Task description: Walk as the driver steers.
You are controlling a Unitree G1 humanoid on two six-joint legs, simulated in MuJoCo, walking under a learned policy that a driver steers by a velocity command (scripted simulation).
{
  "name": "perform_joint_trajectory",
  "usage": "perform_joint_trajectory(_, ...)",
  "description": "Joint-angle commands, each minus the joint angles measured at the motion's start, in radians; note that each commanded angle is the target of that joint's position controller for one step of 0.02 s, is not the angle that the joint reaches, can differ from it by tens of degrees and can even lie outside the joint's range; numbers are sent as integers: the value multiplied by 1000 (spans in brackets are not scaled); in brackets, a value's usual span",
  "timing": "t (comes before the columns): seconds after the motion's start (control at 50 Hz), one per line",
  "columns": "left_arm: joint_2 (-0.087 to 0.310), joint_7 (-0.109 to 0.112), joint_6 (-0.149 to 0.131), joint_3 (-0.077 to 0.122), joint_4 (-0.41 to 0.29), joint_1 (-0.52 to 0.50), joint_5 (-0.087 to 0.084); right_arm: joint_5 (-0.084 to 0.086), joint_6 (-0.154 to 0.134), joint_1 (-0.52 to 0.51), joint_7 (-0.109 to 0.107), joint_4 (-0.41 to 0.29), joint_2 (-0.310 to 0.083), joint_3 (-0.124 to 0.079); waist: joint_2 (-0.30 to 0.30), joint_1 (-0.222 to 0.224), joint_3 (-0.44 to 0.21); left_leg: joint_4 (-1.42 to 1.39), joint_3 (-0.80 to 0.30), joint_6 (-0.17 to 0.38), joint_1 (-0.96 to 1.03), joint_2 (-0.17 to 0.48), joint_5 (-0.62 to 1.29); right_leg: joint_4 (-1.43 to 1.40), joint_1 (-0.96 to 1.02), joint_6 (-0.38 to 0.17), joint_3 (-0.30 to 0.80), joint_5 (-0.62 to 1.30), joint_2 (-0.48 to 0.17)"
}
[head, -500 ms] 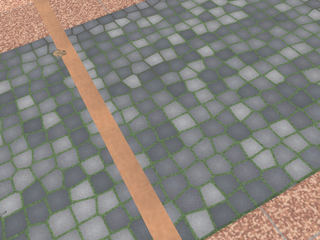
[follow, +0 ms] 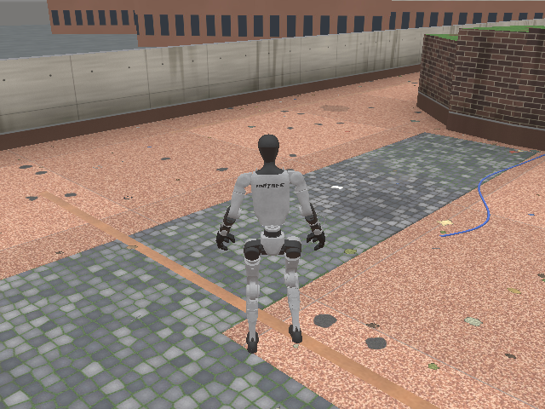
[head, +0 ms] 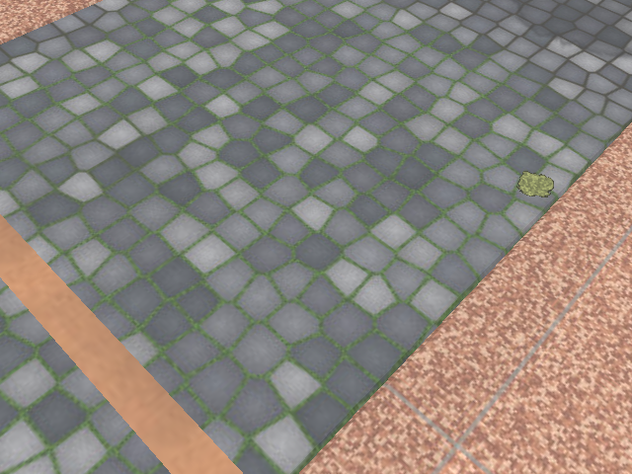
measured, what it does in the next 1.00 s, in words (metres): steps on the spot: right foot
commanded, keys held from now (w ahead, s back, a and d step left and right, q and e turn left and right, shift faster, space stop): no key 1.00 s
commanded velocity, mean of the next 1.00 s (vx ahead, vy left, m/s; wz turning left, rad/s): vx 0.00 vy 0.00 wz -0.09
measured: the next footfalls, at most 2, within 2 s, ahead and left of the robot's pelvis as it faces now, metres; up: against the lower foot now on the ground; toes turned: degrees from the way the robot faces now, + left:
right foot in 0.14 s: +0.04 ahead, -0.15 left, +0.00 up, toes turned +0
right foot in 2.00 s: +0.46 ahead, -0.13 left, +0.00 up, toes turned -4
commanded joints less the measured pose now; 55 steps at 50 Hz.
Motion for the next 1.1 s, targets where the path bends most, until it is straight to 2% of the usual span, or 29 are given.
perform_joint_trajectory(0.02, 19, -5, -21, -12, -105, -63, 9, 6, -1, -28, 3, -59, -199, -46, 220, -24, -129, -83, -147, 221, 151, 224, 457, -179, 29, 2, -52, -11, -29)
perform_joint_trajectory(0.08, 37, -10, -20, -9, -95, -39, 5, 20, 2, -17, 16, -46, -213, -44, 233, -22, -128, -61, -152, 216, 127, 233, 449, -368, 152, -18, -96, 44, -18)
perform_joint_trajectory(0.1, 33, -12, -20, -9, -80, -9, 6, 29, 2, -26, 19, -42, -209, -39, 222, -1, -124, -36, -144, 200, 109, 223, 429, -487, 214, -36, -110, 130, -10)
perform_joint_trajectory(0.12, 30, -14, -21, -8, -61, 27, 9, 36, 1, -27, 20, -35, -194, -31, 208, 21, -119, -9, -131, 170, 72, 208, 392, -637, 306, -63, -123, 251, 0)
perform_joint_trajectory(0.14, 53, -10, -21, -5, -64, 28, 13, 33, -7, 25, 23, -11, -162, -18, 162, 18, -126, 18, -110, 103, 4, 182, 299, -713, 422, -92, -66, 374, -34)
perform_joint_trajectory(0.16, 117, 1, -19, 3, -76, 50, 20, -11, -19, 53, 32, -18, -104, 5, -25, -9, -193, 165, -33, 10, -100, 107, 59, -690, 568, -140, 145, 674, -214)
perform_joint_trajectory(0.18, 118, -1, -23, -8, -83, -17, 42, -18, -27, 56, 33, -32, -66, 18, -199, -43, -183, 174, -1, -49, -154, 41, -232, -655, 475, -282, 246, 741, -342)
perform_joint_trajectory(0.2, 53, -11, -38, -21, -89, -40, 46, -11, -21, -9, 23, -32, -128, 6, -137, 8, -161, 211, -26, -75, -124, 48, -265, -677, 410, -325, 237, 594, -310)
perform_joint_trajectory(0.22, 28, -16, -50, -31, -73, -53, 50, -2, -18, -29, 21, -32, -138, 2, -133, 1, -137, 203, -31, -75, -121, 45, -223, -685, 393, -298, 204, 515, -268)
perform_joint_trajectory(0.24, 40, -15, -58, -29, -66, -69, 47, -1, -13, -25, 15, -16, -129, 3, -135, -2, -126, 176, -29, -75, -110, 39, -178, -685, 385, -268, 174, 458, -232)
perform_joint_trajectory(0.28, 39, -12, -68, -34, -58, -97, 34, -8, -5, -2, 14, -1, -133, 4, -141, -17, -98, 101, -42, -80, -50, 42, -63, -676, 341, -237, 144, 468, -209)
perform_joint_trajectory(0.32, 19, -13, -68, -40, -38, -74, 34, -12, -10, 23, 22, 14, -130, 12, -91, -20, -109, 5, -46, -71, 43, 50, 129, -667, 315, -191, 103, 351, -158)
perform_joint_trajectory(0.34, 13, -16, -67, -43, -34, -64, 39, -10, -11, 30, 23, 21, -149, 11, -59, -8, -96, -2, -48, -59, 58, 60, 165, -667, 296, -174, 92, 270, -134)
perform_joint_trajectory(0.36, 9, -17, -62, -44, -37, -56, 40, -1, -12, 22, 25, 40, -180, 2, 13, 12, -58, 11, -38, -40, 17, 51, 106, -673, 289, -159, 67, 227, -107)
perform_joint_trajectory(0.38, 17, -17, -61, -45, -29, -63, 42, -1, -15, 11, 27, 41, -156, 6, 20, -1, -43, -2, -38, -36, 10, 47, 95, -659, 293, -152, 66, 229, -103)
perform_joint_trajectory(0.42, 18, -15, -62, -43, -23, -66, 35, -6, -19, 10, 24, 58, -144, 9, 39, 1, -49, -16, -45, -45, 18, 50, 126, -641, 308, -158, 60, 300, -103)
perform_joint_trajectory(0.52, 7, -13, -61, -41, 3, -58, 32, -1, -23, 27, 13, 100, -142, 12, 38, -5, -79, -15, -39, -52, 49, 49, 142, -625, 331, -157, 41, 397, -90)
perform_joint_trajectory(0.76, 11, -7, -67, -37, 106, -21, 27, 3, -14, 33, -5, 181, -142, 14, 23, -9, -66, -19, -34, -47, 71, 44, 142, -632, 323, -144, 16, 418, -73)
perform_joint_trajectory(1.1, 5, 6, -70, -49, 251, 11, 20, 5, -8, 59, -16, 271, -115, 17, 35, -6, -38, -31, -22, -45, 58, 28, 123, -643, 315, -134, -9, 379, -57)
Keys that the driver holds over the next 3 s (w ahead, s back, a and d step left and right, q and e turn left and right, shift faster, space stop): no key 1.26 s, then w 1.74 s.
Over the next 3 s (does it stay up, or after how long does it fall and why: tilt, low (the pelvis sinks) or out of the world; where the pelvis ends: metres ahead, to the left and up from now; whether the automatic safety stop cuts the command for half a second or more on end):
stays up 0.85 0.00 -0.01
